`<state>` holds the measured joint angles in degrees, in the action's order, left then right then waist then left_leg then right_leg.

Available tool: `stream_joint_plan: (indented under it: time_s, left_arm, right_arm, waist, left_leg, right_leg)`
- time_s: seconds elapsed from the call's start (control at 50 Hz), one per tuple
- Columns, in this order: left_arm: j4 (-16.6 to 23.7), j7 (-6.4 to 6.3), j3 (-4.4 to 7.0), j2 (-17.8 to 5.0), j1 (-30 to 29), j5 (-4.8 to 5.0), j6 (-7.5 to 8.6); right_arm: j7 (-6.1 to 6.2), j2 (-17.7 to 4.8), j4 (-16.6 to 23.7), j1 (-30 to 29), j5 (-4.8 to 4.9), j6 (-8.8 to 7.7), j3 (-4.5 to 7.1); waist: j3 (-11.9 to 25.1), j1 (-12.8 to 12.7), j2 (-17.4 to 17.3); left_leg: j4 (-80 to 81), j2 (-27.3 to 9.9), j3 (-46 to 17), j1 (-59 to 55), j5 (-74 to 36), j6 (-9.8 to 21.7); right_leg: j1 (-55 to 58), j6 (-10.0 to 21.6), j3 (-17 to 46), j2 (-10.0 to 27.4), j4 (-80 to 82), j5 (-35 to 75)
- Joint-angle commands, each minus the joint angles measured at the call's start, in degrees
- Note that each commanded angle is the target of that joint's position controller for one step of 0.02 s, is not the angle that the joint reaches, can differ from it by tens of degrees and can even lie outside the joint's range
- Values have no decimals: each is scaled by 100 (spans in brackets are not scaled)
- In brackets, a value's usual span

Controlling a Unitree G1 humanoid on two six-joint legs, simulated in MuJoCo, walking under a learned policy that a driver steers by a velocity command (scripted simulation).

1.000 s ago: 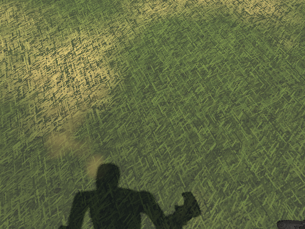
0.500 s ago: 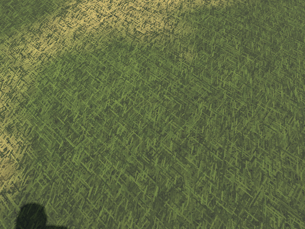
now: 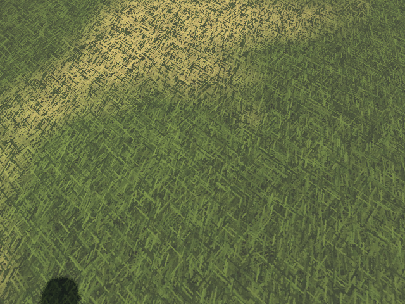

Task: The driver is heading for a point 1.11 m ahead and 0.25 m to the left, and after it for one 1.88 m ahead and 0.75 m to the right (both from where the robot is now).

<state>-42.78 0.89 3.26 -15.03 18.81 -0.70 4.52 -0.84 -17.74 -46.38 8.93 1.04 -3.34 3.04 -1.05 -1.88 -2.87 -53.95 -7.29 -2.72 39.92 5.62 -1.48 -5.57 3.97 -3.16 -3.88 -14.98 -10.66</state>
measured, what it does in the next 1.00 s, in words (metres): walks ahead, turning left: left foot, then right foot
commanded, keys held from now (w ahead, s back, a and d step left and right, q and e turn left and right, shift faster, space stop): w+q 0.44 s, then w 0.56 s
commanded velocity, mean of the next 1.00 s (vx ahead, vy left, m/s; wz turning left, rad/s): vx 0.50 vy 0.00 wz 0.29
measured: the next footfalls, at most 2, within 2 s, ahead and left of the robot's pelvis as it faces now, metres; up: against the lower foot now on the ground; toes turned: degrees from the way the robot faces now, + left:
left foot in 0.26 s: +0.32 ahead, +0.16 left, +0.00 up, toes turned +10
right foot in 0.74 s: +0.64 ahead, +0.03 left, +0.00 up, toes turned +20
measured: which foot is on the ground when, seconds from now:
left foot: up 0.00-0.24, down 0.26-0.74, up 0.76-1.00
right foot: down 0.00-0.26, up 0.28-0.72, down 0.74-1.00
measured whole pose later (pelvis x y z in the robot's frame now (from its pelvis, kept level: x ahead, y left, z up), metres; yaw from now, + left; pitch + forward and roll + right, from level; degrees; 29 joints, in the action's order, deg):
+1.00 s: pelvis +0.58 +0.10 +0.00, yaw +20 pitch +2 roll -1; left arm -45.9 1.2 2.4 -14.7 19.7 0.1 5.2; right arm -0.2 -17.0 -40.3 11.8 0.3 -3.1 2.9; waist -0.6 -2.6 -2.6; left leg -55.0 -5.0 -2.5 35.6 12.9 -0.2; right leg -9.3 3.2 -1.2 -3.6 -17.7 -10.2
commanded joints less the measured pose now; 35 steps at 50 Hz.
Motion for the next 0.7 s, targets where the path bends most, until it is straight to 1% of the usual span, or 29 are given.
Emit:
stream_joint_plan:
  time_s: [0.02, 0.08, 0.12, 0.16, 0.18, 0.2, 0.22, 0.24, 0.26, 0.28, 0.3, 0.32, 0.34, 0.36, 0.38, 0.4, 0.44, 0.46, 0.48, 0.52, 0.54, 0.58, 0.62, 0.66, 0.68, 0.7]
  left_arm:
    - [310, -73, 220, -872, -331, -16, 147]
    - [114, -104, 251, -956, -125, 30, 130]
    - [-18, -118, 274, -981, 4, 72, 70]
    - [-95, -150, 305, -1041, 23, 114, -19]
    - [-94, -176, 324, -1106, -46, 126, -66]
    - [-74, -212, 349, -1201, -115, 131, -113]
    - [-52, -255, 366, -1275, -172, 128, -170]
    - [-20, -297, 345, -1258, -259, 134, -224]
    - [77, -341, 262, -1100, -137, 59, -197]
    - [315, -208, -11, -257, 559, -107, -30]
    - [296, -101, 31, -684, 14, 71, 195]
    - [481, -35, 95, -933, -528, 288, 323]
    - [555, -53, 59, -881, -764, 246, 396]
    - [552, -95, 91, -900, -881, 93, 404]
    - [557, -108, 133, -938, -792, 35, 350]
    - [565, -109, 144, -908, -695, 8, 282]
    - [554, -125, 110, -755, -609, -24, 165]
    - [578, -132, 76, -667, -700, -31, 128]
    - [606, -130, 33, -579, -863, -35, 113]
    - [644, -97, -32, -441, -1255, -26, 132]
    - [673, -71, -54, -399, -1473, -7, 153]
    - [739, -17, -51, -442, -1801, 64, 192]
    - [821, 28, -20, -547, -2032, 98, 227]
    - [871, 69, 24, -653, -2075, 90, 266]
    - [864, 80, 45, -696, -1993, 91, 281]
    - [827, 80, 74, -743, -1800, 94, 295]
  right_arm:
    - [-53, -227, 298, -169, 19, -41, 32]
    - [-136, -147, 499, -636, 16, -66, -16]
    - [-208, -143, 647, -851, 11, -73, -27]
    - [-286, -177, 790, -942, -2, -79, -18]
    - [-317, -231, 841, -879, -7, -77, 7]
    - [-329, -331, 861, -705, -15, -61, 58]
    - [-321, -489, 808, -284, -20, -36, 148]
    - [-281, -739, 627, 541, -12, -22, 299]
    - [-183, -1196, 475, 1451, 8, 17, 478]
    - [-150, -1714, 490, 1496, 65, -1, 568]
    - [-148, -1228, 589, 1691, 50, -33, 432]
    - [-122, -983, 591, 1480, -1, -57, 369]
    - [-100, -882, 669, 1132, 7, -68, 340]
    - [-84, -711, 758, 762, -5, -56, 287]
    - [-56, -594, 866, 562, -84, -56, 234]
    - [-43, -573, 932, 460, -99, -47, 229]
    - [10, -649, 945, 448, -64, -56, 253]
    - [49, -710, 922, 481, -59, -60, 265]
    - [84, -755, 888, 536, -48, -60, 277]
    - [121, -734, 801, 676, -21, -46, 263]
    - [128, -725, 745, 804, -15, -37, 255]
    - [120, -758, 631, 1056, -12, -26, 248]
    - [108, -771, 542, 1215, 5, -7, 247]
    - [115, -790, 481, 1300, -5, 23, 256]
    - [122, -813, 462, 1296, -14, 45, 268]
    - [126, -827, 459, 1243, -18, 68, 277]
  waist:
    - [-157, 42, 571]
    - [-343, -169, 515]
    - [-411, -252, 481]
    - [-395, -228, 530]
    - [-311, -144, 606]
    - [-110, -17, 735]
    - [208, 224, 840]
    - [653, 687, 739]
    - [1247, 1052, 210]
    - [1834, 409, -1312]
    - [2429, 868, -707]
    - [1613, 943, -453]
    - [1088, 752, 84]
    - [668, 527, 308]
    - [552, 312, 181]
    - [480, 193, 92]
    - [353, 94, 75]
    - [286, 101, 76]
    - [233, 164, 37]
    - [187, 361, -64]
    - [175, 487, -106]
    - [124, 668, -164]
    - [29, 749, -178]
    - [-7, 712, -211]
    - [-18, 645, -272]
    - [14, 515, -343]
  left_leg:
    - [866, 55, -123, -134, -1036, 11]
    - [1540, 175, 50, -133, -1344, 122]
    - [1812, 221, 113, 46, -1136, 242]
    - [1960, 311, 264, 118, -620, 395]
    - [1999, 427, 411, -52, -307, 493]
    - [1962, 616, 616, -398, 28, 599]
    - [1928, 847, 802, -990, 291, 722]
    - [2183, 1109, 884, -2143, 106, 910]
    - [2260, 556, -170, -3905, -136, 1254]
    - [2716, -926, -3437, -5970, 772, 2439]
    - [3484, -1103, -4504, -6426, 1443, 2515]
    - [3617, -971, -3673, -5918, 1263, 2217]
    - [3637, -748, -3051, -5079, 851, 2031]
    - [3717, -558, -2552, -4225, 206, 1923]
    - [3843, -419, -2263, -3649, -332, 1908]
    - [3958, -328, -2134, -3328, -594, 1929]
    - [4071, -210, -1745, -2822, -1076, 1943]
    - [4120, -144, -1502, -2660, -1251, 1906]
    - [4151, -49, -1280, -2545, -1303, 1822]
    - [4120, 210, -885, -2392, -1095, 1563]
    - [4104, 253, -822, -2386, -876, 1474]
    - [4086, 129, -957, -2557, -458, 1421]
    - [3894, -70, -1176, -2991, -341, 1396]
    - [3632, -293, -1427, -3463, -484, 1332]
    - [3515, -377, -1512, -3637, -696, 1290]
    - [3322, -392, -1532, -3735, -1110, 1228]
  right_leg:
    - [-223, 755, 343, 1508, 834, 1333]
    - [134, 654, 53, 1646, 867, 1315]
    - [622, 594, -66, 1783, 689, 1521]
    - [1069, 498, -158, 1918, 365, 2152]
    - [1198, 423, -245, 1934, 83, 2937]
    - [1293, 336, -339, 1917, -333, 4019]
    - [1305, 233, -448, 1858, -1007, 4986]
    - [950, 54, -645, 1646, -2151, 5267]
    - [-329, -183, -671, 1405, -3834, 3803]
    - [-2986, -603, -231, 125, -5937, -1681]
    - [-3678, -497, 958, 80, -6543, -2252]
    - [-4128, -366, 1004, 387, -6485, -1783]
    - [-4032, -300, 934, 644, -6021, -1313]
    - [-3729, -333, 879, 812, -5486, -1068]
    - [-3294, -371, 911, 922, -5242, -908]
    - [-3088, -439, 890, 944, -5027, -863]
    - [-2943, -614, 742, 949, -4501, -729]
    - [-2942, -703, 655, 932, -4157, -456]
    - [-2896, -764, 591, 913, -3733, -27]
    - [-2572, -793, 515, 808, -2764, 996]
    - [-2415, -787, 477, 726, -2376, 1434]
    - [-2285, -743, 469, 621, -1921, 1875]
    - [-2454, -624, 538, 606, -1612, 1703]
    - [-2556, -455, 568, 580, -1392, 1281]
    - [-2504, -366, 546, 559, -1333, 1029]
    - [-2272, -262, 475, 508, -1240, 809]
